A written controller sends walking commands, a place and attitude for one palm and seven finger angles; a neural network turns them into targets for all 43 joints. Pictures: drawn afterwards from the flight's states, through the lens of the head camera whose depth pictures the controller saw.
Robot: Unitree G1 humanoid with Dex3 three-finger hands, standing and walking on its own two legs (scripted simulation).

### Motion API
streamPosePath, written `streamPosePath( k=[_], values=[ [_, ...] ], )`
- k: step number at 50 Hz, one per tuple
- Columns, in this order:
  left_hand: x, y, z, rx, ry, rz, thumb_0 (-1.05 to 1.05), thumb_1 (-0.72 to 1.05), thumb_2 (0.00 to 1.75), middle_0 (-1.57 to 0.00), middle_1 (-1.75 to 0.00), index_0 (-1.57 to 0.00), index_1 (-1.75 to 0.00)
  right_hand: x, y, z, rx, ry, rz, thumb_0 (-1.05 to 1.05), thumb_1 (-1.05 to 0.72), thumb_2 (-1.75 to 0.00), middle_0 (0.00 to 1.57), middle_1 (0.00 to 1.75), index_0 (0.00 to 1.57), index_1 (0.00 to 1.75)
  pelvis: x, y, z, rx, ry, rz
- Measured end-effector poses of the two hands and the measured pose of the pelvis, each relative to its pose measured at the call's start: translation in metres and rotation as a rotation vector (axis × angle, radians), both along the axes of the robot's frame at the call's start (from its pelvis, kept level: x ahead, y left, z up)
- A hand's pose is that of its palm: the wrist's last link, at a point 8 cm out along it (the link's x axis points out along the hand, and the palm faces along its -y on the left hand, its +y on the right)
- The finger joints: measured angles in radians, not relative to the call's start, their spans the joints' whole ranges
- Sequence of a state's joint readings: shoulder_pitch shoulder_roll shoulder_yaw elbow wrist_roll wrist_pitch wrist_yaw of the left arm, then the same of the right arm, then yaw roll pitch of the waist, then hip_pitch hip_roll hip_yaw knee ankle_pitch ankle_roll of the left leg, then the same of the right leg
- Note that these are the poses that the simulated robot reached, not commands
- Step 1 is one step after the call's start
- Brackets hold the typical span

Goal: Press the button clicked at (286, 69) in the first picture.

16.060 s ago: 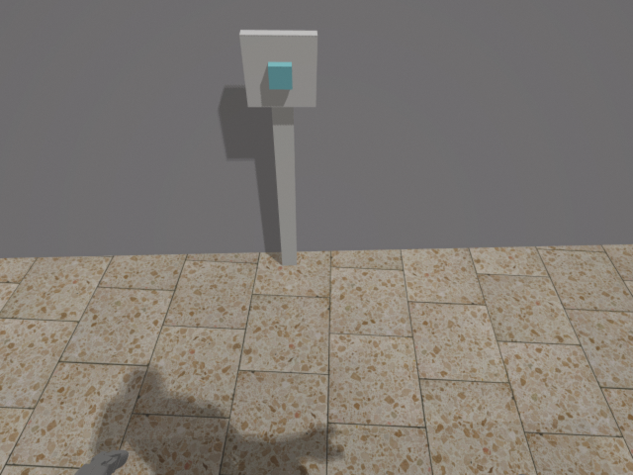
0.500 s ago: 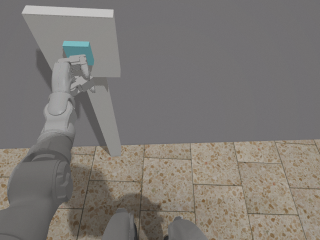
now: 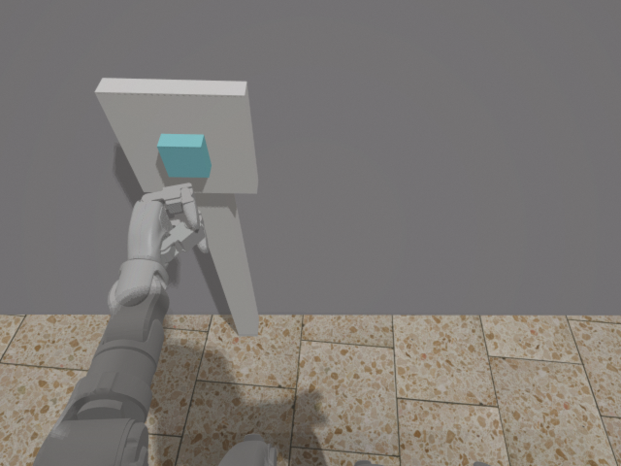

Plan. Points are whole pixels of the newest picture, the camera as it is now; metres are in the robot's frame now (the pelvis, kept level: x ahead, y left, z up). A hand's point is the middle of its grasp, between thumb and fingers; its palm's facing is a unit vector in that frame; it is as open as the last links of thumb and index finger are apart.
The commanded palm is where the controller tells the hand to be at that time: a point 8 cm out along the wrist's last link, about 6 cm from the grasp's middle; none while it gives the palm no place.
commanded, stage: pull the fist back off the button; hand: left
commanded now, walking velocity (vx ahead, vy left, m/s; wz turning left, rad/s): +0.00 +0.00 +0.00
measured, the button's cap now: (186, 154) +0.51 +0.18 +0.10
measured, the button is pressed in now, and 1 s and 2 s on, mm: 0 0 0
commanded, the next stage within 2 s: draw the hand back to the body in 0.30 s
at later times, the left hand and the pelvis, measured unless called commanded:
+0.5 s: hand (197, 248) +0.37 +0.15 +0.07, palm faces +0.00 -1.00 -0.01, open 3.2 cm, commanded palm +0.33 +0.21 +0.09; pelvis +0.00 -0.01 +0.00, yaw +1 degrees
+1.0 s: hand (121, 301) +0.26 +0.18 +0.15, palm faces +0.11 -0.98 -0.15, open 3.2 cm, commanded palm +0.23 +0.24 +0.16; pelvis +0.00 -0.01 +0.04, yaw +2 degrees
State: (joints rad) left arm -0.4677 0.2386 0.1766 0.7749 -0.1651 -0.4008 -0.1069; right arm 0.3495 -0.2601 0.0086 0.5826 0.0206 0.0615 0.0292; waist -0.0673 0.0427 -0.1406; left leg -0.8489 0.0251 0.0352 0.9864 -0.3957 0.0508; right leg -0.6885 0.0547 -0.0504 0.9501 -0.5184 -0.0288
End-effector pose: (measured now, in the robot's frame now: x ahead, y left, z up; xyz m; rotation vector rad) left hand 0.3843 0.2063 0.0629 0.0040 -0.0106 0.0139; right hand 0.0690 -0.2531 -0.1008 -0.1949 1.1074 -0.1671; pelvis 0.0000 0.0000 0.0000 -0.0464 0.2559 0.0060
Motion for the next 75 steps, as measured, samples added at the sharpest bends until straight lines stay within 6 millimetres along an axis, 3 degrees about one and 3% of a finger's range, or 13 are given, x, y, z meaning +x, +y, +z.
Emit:
streamPosePath(
  k=[7,13,18,24,30,35,46,55,65,75],
  values=[
    [-0.022,0.0,-0.002,0.004,-0.018,0.012,0.02,0.9,0.9,-1.3,-1.5,-1.31,-1.5,0.038,0.0,0.008,-0.003,-0.09,0.044,0.0,-0.91,-0.9,0.21,0.29,0.2,0.3,0.003,-0.004,0.002,0.007,-0.015,0.005],
    [-0.036,0.006,0.0,0.015,-0.012,0.011,0.02,0.9,0.9,-1.3,-1.5,-1.31,-1.5,0.057,0.0,0.012,-0.005,-0.141,0.071,0.0,-0.91,-0.9,0.21,0.29,0.2,0.3,0.003,-0.008,0.002,0.009,-0.027,0.015],
    [-0.039,0.005,0.003,0.008,-0.01,0.0,0.02,0.9,0.9,-1.3,-1.5,-1.31,-1.5,0.061,-0.001,0.011,-0.01,-0.154,0.086,0.0,-0.91,-0.9,0.21,0.29,0.2,0.3,0.0,-0.01,0.002,0.008,-0.034,0.026],
    [-0.034,-0.003,0.005,0.007,-0.01,-0.018,0.02,0.9,0.9,-1.3,-1.5,-1.31,-1.5,0.052,-0.003,0.008,-0.009,-0.141,0.074,0.0,-0.91,-0.9,0.21,0.29,0.2,0.3,-0.003,-0.012,0.001,0.01,-0.034,0.023],
    [-0.05,0.001,0.031,0.029,-0.051,-0.009,0.02,0.9,0.9,-1.3,-1.5,-1.3,-1.5,0.041,-0.003,0.015,0.017,-0.154,0.028,0.01,-0.91,-0.9,0.21,0.29,0.2,0.3,0.002,-0.012,0.011,0.021,-0.063,0.0],
    [-0.075,0.014,0.048,0.032,-0.044,0.008,0.02,0.9,0.9,-1.3,-1.5,-1.3,-1.5,0.047,-0.001,0.025,0.032,-0.192,0.027,0.01,-0.91,-0.9,0.21,0.29,0.2,0.3,0.007,-0.013,0.019,0.027,-0.101,-0.001],
    [-0.134,0.023,0.074,0.036,-0.068,0.001,0.02,0.9,0.9,-1.3,-1.5,-1.31,-1.5,0.101,0.008,0.061,0.016,-0.402,0.109,0.01,-0.91,-0.9,0.2,0.29,0.2,0.3,0.003,-0.011,0.03,0.024,-0.172,0.027],
    [-0.164,0.036,0.099,0.217,-0.019,0.195,0.02,0.9,0.9,-1.3,-1.5,-1.31,-1.5,0.132,0.032,0.089,0.017,-0.46,0.15,0.01,-0.91,-0.9,0.21,0.29,0.2,0.3,0.006,-0.009,0.049,0.032,-0.237,0.026],
    [-0.191,0.054,0.134,0.311,-0.041,0.304,0.02,0.9,0.9,-1.3,-1.5,-1.31,-1.5,0.138,0.047,0.091,0.038,-0.434,0.183,0.01,-0.91,-0.9,0.21,0.3,0.2,0.3,0.019,-0.003,0.06,0.041,-0.29,0.019],
    [-0.208,0.066,0.158,0.388,-0.072,0.356,0.02,0.9,0.9,-1.3,-1.5,-1.31,-1.5,0.139,0.043,0.087,0.039,-0.403,0.18,0.01,-0.91,-0.9,0.21,0.3,0.2,0.3,0.029,-0.001,0.064,0.045,-0.305,0.012]
  ],
)
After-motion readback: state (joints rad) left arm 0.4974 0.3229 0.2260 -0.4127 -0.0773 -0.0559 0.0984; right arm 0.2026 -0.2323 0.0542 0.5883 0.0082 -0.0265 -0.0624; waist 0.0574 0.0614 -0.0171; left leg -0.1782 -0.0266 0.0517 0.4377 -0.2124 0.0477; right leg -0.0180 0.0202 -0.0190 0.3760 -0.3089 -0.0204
